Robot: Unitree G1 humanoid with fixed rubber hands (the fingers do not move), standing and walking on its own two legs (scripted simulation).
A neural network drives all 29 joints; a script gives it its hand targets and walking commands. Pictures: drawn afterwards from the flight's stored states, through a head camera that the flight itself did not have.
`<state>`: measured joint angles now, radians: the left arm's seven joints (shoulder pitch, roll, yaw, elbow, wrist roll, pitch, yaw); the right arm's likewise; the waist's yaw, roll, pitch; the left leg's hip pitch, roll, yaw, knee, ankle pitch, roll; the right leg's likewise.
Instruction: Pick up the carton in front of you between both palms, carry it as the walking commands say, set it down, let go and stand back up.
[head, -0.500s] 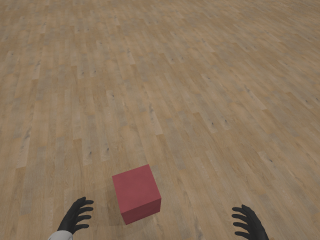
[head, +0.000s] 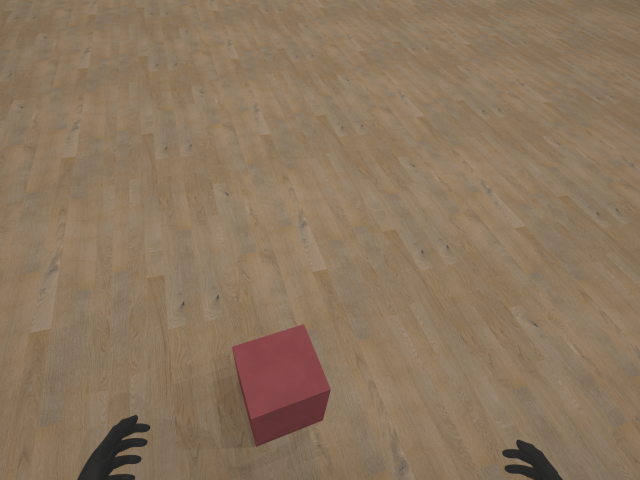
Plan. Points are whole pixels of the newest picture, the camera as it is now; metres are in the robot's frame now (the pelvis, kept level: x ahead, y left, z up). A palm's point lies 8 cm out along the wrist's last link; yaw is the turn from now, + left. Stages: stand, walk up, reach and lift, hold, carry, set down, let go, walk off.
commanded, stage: stand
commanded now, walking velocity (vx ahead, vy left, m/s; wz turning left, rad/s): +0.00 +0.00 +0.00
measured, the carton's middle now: (280, 385) +0.48 +0.08 -0.64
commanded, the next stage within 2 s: none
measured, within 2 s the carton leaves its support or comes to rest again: neither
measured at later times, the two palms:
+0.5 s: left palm (101, 456) +0.17 +0.28 -0.10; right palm (550, 475) +0.16 -0.29 -0.07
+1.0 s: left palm out of the picture +0.12 +0.30 -0.10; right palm out of the picture +0.11 -0.31 -0.08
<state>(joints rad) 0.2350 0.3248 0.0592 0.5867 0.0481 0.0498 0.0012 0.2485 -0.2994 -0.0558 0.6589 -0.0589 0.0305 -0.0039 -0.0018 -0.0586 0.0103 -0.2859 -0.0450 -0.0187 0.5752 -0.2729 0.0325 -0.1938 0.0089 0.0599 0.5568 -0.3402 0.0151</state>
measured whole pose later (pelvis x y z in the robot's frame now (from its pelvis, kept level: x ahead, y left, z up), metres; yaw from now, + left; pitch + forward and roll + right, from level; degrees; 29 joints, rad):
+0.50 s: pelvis +0.04 +0.00 +0.01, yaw -1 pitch +0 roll +0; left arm 0.17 0.35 0.03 0.78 0.03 0.00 0.03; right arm 0.15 -0.32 -0.04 0.81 -0.02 0.01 -0.02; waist -0.01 -0.05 0.03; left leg -0.21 -0.04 -0.01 0.51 -0.30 0.04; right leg -0.10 0.01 0.07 0.45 -0.35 0.02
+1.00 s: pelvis +0.01 +0.00 +0.01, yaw +0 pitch -2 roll -1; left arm 0.16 0.38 0.01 0.92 0.03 -0.01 0.02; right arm 0.13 -0.35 -0.03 0.95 -0.02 0.00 -0.01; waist -0.01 -0.04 0.03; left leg -0.17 -0.03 -0.01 0.42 -0.22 0.03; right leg -0.06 0.00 0.06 0.36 -0.27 0.02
